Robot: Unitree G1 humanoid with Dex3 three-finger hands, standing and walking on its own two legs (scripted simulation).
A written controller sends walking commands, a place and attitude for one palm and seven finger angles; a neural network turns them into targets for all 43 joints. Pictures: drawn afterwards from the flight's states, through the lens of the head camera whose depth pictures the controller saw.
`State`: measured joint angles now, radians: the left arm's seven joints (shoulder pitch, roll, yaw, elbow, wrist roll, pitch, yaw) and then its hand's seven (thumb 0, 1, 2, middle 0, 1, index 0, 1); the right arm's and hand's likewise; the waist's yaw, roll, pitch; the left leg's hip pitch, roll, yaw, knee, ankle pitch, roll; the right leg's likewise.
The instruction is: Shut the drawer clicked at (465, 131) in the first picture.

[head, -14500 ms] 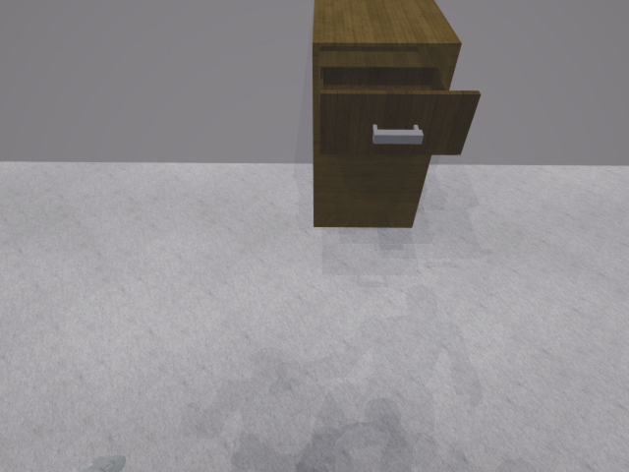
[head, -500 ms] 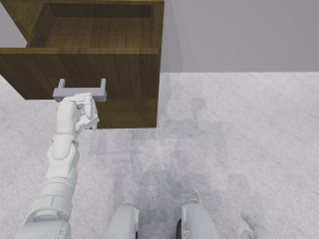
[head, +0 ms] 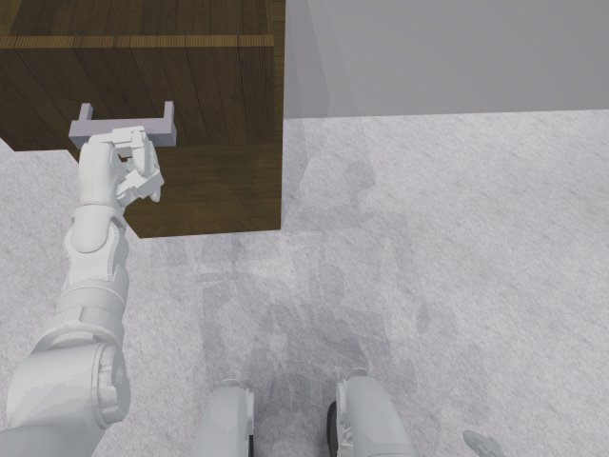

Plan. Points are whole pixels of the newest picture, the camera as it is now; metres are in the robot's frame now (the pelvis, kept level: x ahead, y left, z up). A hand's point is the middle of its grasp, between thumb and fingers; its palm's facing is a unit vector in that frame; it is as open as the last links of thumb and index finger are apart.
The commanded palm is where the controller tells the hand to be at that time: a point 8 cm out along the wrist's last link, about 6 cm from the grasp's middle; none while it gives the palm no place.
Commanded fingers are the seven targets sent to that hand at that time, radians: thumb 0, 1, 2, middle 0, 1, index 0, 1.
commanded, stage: push the drawer shut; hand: left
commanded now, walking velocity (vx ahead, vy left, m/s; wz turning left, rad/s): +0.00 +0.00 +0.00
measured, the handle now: (126, 121) +0.54 +0.23 +0.05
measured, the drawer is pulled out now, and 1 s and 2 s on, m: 0.13 0.01 0.00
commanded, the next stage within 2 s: pull the fist back off the drawer in 1.44 s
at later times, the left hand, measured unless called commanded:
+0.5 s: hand (158, 134) +0.53 +0.18 +0.04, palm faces +0.05 -1.00 -0.04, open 3.1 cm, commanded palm +0.53 +0.22 +0.05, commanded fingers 0.00 0.90 0.90 -1.40 -1.60 -1.40 -1.60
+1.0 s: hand (160, 97) +0.59 +0.19 +0.04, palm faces +0.05 -1.00 -0.04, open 3.2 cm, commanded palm +0.60 +0.21 +0.05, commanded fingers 0.00 0.90 0.90 -1.40 -1.60 -1.40 -1.60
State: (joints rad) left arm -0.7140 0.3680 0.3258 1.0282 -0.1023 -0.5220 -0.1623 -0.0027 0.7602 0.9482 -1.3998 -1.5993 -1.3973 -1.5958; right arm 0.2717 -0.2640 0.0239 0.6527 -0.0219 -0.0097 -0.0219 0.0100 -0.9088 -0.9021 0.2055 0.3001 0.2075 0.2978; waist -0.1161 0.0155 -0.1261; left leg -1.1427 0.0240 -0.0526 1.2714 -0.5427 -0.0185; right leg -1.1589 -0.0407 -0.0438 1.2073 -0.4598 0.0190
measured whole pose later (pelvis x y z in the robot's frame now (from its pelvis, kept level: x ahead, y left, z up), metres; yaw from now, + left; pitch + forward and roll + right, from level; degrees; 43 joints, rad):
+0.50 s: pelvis +0.00 +0.00 -0.01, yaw -1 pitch +27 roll -3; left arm -0.94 0.50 0.40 1.20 -0.04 -0.48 -0.16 0.02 0.77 0.95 -1.40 -1.60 -1.40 -1.60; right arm 0.31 -0.27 0.05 0.64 -0.05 0.03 0.00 0.01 -0.91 -0.90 0.21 0.30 0.21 0.30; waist -0.19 0.03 -0.12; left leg -1.24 0.04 -0.06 1.31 -0.55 -0.01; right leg -1.24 -0.03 -0.05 1.22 -0.45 0.02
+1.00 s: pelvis +0.00 +0.01 -0.02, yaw -2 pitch +32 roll -6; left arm -1.20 0.69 0.43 1.32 0.04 -0.37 -0.16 0.03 0.76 0.95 -1.40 -1.60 -1.40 -1.60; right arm 0.36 -0.27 0.09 0.63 -0.07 0.04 0.01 0.01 -0.91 -0.90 0.21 0.30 0.21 0.30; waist -0.27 0.04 -0.10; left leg -1.37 0.05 -0.09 1.37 -0.55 -0.01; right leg -1.36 -0.01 -0.07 1.24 -0.44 0.03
